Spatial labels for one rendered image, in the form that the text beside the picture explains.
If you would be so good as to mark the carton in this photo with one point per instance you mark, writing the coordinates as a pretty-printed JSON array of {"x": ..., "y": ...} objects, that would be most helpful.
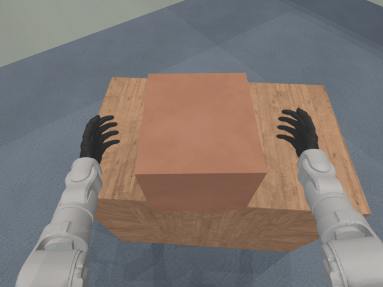
[{"x": 199, "y": 145}]

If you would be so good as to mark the robot right hand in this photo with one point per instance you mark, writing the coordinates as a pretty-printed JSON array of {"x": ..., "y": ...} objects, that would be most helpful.
[{"x": 304, "y": 133}]

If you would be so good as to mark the robot left hand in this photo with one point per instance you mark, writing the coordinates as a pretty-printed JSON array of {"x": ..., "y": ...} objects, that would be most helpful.
[{"x": 93, "y": 145}]

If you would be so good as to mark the robot left upper arm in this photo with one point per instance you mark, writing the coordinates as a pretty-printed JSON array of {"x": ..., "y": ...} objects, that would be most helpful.
[{"x": 56, "y": 268}]

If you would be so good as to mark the robot right upper arm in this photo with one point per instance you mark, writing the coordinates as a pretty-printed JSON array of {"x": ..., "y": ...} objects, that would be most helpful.
[{"x": 355, "y": 262}]

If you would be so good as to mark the pedestal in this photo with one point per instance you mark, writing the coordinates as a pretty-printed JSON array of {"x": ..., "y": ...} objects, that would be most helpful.
[{"x": 277, "y": 218}]

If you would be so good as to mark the robot right forearm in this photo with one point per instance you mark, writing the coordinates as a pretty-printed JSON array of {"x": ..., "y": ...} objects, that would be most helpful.
[{"x": 332, "y": 209}]

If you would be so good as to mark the robot left forearm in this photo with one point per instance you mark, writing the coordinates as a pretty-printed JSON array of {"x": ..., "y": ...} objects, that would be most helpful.
[{"x": 74, "y": 215}]

